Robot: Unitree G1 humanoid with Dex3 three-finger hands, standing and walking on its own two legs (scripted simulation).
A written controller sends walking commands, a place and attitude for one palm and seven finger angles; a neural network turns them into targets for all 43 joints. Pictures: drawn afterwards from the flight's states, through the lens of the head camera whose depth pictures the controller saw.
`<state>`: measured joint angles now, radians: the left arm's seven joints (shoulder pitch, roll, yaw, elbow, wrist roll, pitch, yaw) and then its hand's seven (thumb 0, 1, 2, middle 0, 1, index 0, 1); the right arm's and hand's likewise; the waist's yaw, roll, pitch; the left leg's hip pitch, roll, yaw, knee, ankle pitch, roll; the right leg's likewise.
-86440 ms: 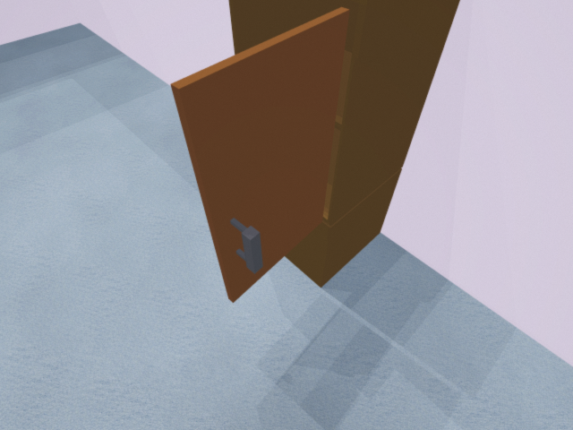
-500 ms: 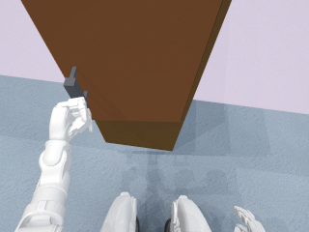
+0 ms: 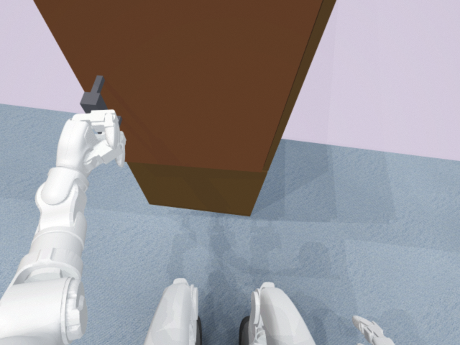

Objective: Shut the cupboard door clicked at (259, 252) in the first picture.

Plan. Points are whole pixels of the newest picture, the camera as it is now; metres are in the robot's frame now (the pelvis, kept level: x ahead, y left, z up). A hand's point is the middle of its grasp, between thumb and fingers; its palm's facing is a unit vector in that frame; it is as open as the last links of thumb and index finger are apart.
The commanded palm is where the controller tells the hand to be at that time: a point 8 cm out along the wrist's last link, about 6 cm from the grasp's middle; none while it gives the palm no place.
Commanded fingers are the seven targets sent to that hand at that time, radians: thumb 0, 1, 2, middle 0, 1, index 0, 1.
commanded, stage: push the door shut along its arc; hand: left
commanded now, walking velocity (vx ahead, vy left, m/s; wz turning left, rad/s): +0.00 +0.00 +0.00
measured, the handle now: (106, 112) +0.51 +0.23 +0.03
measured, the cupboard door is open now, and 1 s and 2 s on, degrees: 3 0 0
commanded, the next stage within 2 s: pull the fist back off the door in 0.44 s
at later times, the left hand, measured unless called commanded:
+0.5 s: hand (116, 137) +0.45 +0.20 +0.04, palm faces -0.20 -0.98 -0.06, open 3.3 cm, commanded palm +0.50 +0.20 +0.04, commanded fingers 0.00 0.90 0.90 -1.30 -1.50 -1.30 -1.50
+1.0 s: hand (132, 137) +0.45 +0.18 +0.04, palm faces +0.00 -1.00 -0.04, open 3.2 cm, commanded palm +0.43 +0.20 +0.04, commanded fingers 0.00 0.90 0.90 -1.30 -1.50 -1.30 -1.50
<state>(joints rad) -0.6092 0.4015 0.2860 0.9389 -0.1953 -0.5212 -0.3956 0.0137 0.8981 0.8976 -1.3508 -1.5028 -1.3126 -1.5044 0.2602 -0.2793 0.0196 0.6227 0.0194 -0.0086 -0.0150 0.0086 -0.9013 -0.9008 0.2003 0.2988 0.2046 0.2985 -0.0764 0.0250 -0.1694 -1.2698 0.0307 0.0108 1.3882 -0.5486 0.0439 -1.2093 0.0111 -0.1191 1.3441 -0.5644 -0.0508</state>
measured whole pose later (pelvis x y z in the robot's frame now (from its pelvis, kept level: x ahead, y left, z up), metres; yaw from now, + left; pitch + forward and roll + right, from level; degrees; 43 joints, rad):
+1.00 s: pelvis -0.05 +0.01 -0.02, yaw +0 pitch +25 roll -5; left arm -0.90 0.42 0.22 1.17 -0.10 -0.48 -0.12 0.01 0.90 0.90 -1.36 -1.50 -1.35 -1.50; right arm 0.34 -0.28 0.05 0.67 -0.03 -0.06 0.02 0.01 -0.90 -0.90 0.20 0.30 0.21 0.30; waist -0.16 0.03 -0.16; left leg -1.41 -0.02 -0.02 1.43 -0.46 0.05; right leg -1.34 0.02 -0.12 1.37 -0.47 -0.03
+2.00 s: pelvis +0.04 +0.00 +0.07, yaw +1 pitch +14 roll -2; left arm 0.07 0.28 0.19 0.23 -0.29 -0.36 -0.25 0.01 0.90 0.90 -1.29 -1.50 -1.30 -1.50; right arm 0.26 -0.25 0.03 0.52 0.05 -0.02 -0.05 0.01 -0.90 -0.90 0.20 0.30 0.21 0.30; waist -0.02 0.04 -0.14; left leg -0.80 -0.01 -0.01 1.05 -0.49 0.03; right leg -0.75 0.05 -0.07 1.00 -0.50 -0.05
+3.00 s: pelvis +0.06 +0.01 +0.14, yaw +0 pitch -3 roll +0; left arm 0.47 0.34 0.33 -0.38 -0.08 -0.06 0.10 0.01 0.89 0.90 -0.23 -0.33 -0.23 -0.33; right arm 0.22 -0.24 0.03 0.62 0.02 -0.09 -0.06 0.01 -0.90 -0.90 0.20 0.30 0.20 0.30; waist 0.07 0.07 -0.01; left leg -0.15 -0.04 0.02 0.46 -0.26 0.05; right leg -0.12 0.02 -0.02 0.44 -0.28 -0.02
